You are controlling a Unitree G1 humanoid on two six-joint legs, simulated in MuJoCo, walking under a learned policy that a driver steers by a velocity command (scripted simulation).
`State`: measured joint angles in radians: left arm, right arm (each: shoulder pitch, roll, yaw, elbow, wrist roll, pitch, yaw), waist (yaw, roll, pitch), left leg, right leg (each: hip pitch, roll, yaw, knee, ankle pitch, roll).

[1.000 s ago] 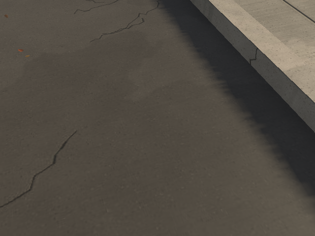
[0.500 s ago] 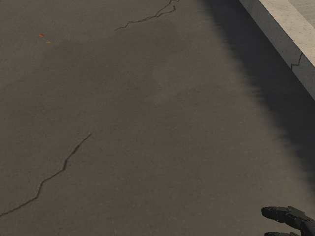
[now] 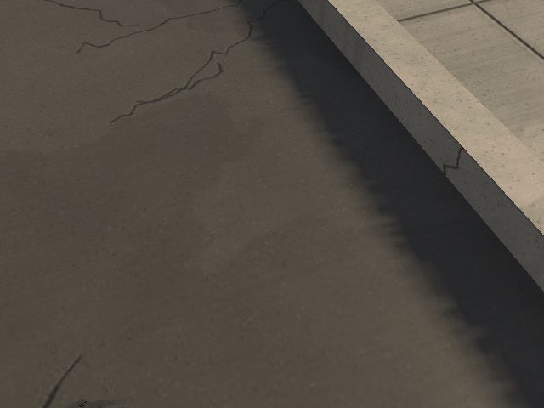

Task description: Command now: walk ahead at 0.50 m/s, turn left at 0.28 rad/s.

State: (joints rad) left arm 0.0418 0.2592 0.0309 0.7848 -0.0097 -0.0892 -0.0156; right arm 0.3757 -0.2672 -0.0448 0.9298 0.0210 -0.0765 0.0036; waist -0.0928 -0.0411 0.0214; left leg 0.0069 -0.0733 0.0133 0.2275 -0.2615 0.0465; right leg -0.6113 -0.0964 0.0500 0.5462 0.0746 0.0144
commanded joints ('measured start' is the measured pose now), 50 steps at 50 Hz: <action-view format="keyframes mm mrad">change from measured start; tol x32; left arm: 1 -77 108 25 -88 -4 -29 -14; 6 393 303 95 16 17 -21 1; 50 -147 112 41 -158 5 -35 -9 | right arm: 1 21 -185 -45 -32 6 9 -14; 26 -356 -64 -26 -300 1 45 52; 31 94 -289 -133 -207 12 68 16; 50 11 -175 -73 -228 6 26 -24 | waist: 1 43 99 42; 6 170 -321 -435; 24 158 4 72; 32 48 342 -329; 50 10 127 1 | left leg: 1 -24 309 -203 7 258 141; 4 -115 218 -161 347 424 81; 6 -662 7 -93 949 -341 -5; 8 -776 113 -143 1054 -205 5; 26 -674 171 22 429 180 18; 30 -163 10 108 346 112 123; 32 356 389 -790 129 -116 390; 50 -156 196 -352 71 190 165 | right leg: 1 63 31 5 -70 -58 -15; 4 504 23 -3 -81 -120 -90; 6 1044 -352 641 -187 -367 -279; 13 482 -174 76 -393 -141 -184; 25 656 -203 -217 -383 30 -159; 29 693 -189 -282 -52 537 -111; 30 590 -145 -307 176 505 -75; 32 -73 139 -125 822 -679 27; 33 -179 98 46 877 -645 3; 50 64 86 25 -38 11 30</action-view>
